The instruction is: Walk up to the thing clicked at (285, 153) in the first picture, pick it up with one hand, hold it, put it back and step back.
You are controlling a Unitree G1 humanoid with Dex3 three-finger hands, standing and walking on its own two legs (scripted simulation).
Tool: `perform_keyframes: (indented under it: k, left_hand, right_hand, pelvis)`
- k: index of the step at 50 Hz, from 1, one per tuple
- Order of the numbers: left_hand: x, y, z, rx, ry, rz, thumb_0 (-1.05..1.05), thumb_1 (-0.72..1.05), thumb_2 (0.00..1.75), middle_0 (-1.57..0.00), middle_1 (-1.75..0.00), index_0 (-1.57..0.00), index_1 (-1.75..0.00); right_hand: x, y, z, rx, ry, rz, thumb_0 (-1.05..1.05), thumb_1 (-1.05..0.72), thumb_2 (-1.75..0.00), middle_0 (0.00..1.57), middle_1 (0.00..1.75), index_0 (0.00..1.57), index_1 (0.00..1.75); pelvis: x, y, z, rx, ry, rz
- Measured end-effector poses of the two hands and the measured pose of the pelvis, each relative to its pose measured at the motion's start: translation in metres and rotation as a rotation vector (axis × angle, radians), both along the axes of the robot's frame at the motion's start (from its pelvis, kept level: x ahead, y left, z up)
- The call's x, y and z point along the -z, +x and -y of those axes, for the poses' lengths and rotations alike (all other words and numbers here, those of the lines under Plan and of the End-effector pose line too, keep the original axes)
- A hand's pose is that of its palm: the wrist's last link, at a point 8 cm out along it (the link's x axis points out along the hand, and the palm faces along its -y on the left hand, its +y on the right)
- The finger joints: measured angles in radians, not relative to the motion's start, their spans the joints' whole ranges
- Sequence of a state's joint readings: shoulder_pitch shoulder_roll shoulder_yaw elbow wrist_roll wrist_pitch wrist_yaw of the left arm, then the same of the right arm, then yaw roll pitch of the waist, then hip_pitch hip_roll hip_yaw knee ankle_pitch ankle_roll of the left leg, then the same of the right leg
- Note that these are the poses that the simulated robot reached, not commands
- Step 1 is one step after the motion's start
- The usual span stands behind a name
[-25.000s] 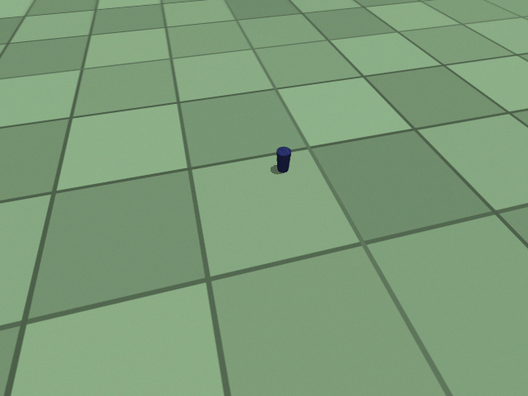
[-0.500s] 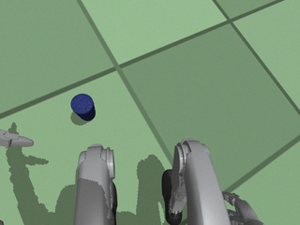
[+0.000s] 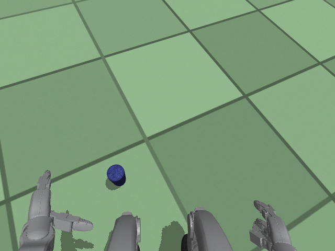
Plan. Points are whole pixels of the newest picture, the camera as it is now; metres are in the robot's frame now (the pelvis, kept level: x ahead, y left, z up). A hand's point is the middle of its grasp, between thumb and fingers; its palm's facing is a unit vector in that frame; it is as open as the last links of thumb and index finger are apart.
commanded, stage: home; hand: left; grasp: from the side
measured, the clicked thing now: (117, 176) +0.45 +0.21 -0.55
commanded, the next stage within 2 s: none
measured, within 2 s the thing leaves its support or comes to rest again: neither
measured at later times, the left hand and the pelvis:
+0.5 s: hand (60, 222) +0.21 +0.19 +0.05, palm faces +0.13 -0.95 -0.30, open 17.4 cm; pelvis +0.04 +0.01 +0.10, yaw +1 degrees
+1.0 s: hand (65, 225) +0.20 +0.19 +0.04, palm faces +0.11 -0.95 -0.29, open 17.5 cm; pelvis +0.04 +0.00 +0.10, yaw +1 degrees
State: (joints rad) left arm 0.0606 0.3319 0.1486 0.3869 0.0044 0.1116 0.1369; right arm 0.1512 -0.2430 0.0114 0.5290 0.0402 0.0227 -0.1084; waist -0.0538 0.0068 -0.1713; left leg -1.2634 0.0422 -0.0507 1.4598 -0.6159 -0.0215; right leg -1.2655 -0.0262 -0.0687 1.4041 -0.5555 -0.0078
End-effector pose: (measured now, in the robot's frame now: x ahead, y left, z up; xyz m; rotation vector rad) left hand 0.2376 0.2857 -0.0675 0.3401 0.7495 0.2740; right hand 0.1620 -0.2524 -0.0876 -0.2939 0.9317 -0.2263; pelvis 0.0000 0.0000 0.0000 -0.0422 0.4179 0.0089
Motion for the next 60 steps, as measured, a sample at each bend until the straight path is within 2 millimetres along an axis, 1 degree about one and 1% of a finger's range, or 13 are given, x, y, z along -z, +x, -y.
perform_keyframes:
  k: [6,11,16,18,21,24,27,32,36,43,49,60]
  left_hand:
    - [-0.044,-0.018,0.019,-0.009,-0.040,-0.029,-0.01,-0.52,0.06,-0.06,-0.05,-0.06,-0.06]
    - [-0.083,-0.030,0.032,-0.003,-0.059,-0.028,-0.01,-0.53,0.06,-0.06,-0.05,-0.06,-0.06]
    - [-0.119,-0.038,0.041,0.012,-0.072,0.014,-0.01,-0.53,0.06,-0.06,-0.05,-0.06,-0.06]
    - [-0.129,-0.041,0.044,0.015,-0.079,0.027,-0.01,-0.53,0.06,-0.06,-0.05,-0.06,-0.06]
    - [-0.139,-0.046,0.047,0.016,-0.094,0.037,-0.01,-0.53,0.06,-0.06,-0.05,-0.06,-0.06]
    - [-0.144,-0.050,0.047,0.012,-0.101,0.042,-0.01,-0.53,0.06,-0.06,-0.05,-0.06,-0.06]
    - [-0.142,-0.054,0.046,0.005,-0.102,0.032,-0.01,-0.53,0.06,-0.06,-0.05,-0.06,-0.06]
    - [-0.140,-0.056,0.043,0.000,-0.101,0.018,-0.01,-0.53,0.06,-0.06,-0.05,-0.06,-0.06]
    - [-0.142,-0.054,0.045,0.004,-0.102,0.021,-0.01,-0.53,0.05,-0.06,-0.05,-0.05,-0.06]
    - [-0.144,-0.051,0.049,0.013,-0.106,0.026,-0.01,-0.54,0.05,-0.05,-0.05,-0.05,-0.06]
    - [-0.142,-0.055,0.053,0.014,-0.110,0.009,-0.01,-0.54,0.05,-0.05,-0.05,-0.05,-0.06]
    - [-0.143,-0.056,0.057,0.016,-0.107,0.016,-0.01,-0.53,0.06,-0.06,-0.05,-0.06,-0.06]
  right_hand:
    - [-0.047,-0.002,-0.005,0.027,0.001,0.042,0.00,-0.90,-0.90,0.21,0.31,0.21,0.31]
    - [-0.079,0.001,-0.012,0.049,0.006,0.098,0.01,-0.90,-0.90,0.21,0.31,0.21,0.31]
    - [-0.102,0.010,-0.019,0.053,0.012,0.165,0.01,-0.90,-0.90,0.21,0.31,0.21,0.31]
    - [-0.109,0.015,-0.023,0.047,0.016,0.193,0.01,-0.90,-0.90,0.21,0.31,0.21,0.31]
    - [-0.117,0.024,-0.027,0.034,0.022,0.230,0.01,-0.90,-0.90,0.21,0.31,0.21,0.31]
    - [-0.123,0.033,-0.031,0.013,0.025,0.258,0.01,-0.90,-0.90,0.21,0.31,0.21,0.31]
    - [-0.127,0.039,-0.033,-0.008,0.025,0.277,0.01,-0.90,-0.90,0.21,0.31,0.21,0.31]
    - [-0.129,0.043,-0.034,-0.029,0.021,0.285,0.01,-0.90,-0.90,0.21,0.31,0.21,0.31]
    - [-0.129,0.040,-0.032,-0.032,0.019,0.276,0.01,-0.90,-0.90,0.21,0.31,0.21,0.31]
    - [-0.125,0.030,-0.027,-0.017,0.020,0.249,0.01,-0.90,-0.90,0.21,0.31,0.21,0.31]
    - [-0.123,0.023,-0.023,-0.006,0.023,0.234,0.01,-0.90,-0.90,0.21,0.30,0.21,0.31]
    - [-0.123,0.023,-0.018,-0.006,0.022,0.244,0.01,-0.90,-0.90,0.21,0.30,0.21,0.30]
  pelvis:
    - [-0.041,0.014,-0.001,-0.007,0.001,0.085]
    - [-0.069,0.025,-0.004,-0.009,0.002,0.153]
    - [-0.087,0.035,-0.007,-0.011,0.003,0.206]
    - [-0.091,0.038,-0.008,-0.011,0.003,0.222]
    - [-0.096,0.041,-0.010,-0.012,0.003,0.241]
    - [-0.099,0.042,-0.010,-0.014,0.004,0.256]
    - [-0.100,0.042,-0.010,-0.016,0.005,0.265]
    - [-0.101,0.042,-0.009,-0.021,0.006,0.275]
    - [-0.102,0.042,-0.008,-0.023,0.007,0.282]
    - [-0.104,0.041,-0.006,-0.021,0.009,0.286]
    - [-0.105,0.040,-0.003,-0.020,0.011,0.288]
    - [-0.105,0.037,0.001,-0.018,0.016,0.292]
